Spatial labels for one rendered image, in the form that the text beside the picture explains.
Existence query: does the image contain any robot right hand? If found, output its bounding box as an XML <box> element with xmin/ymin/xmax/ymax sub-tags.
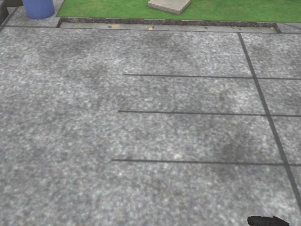
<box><xmin>247</xmin><ymin>216</ymin><xmax>290</xmax><ymax>226</ymax></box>

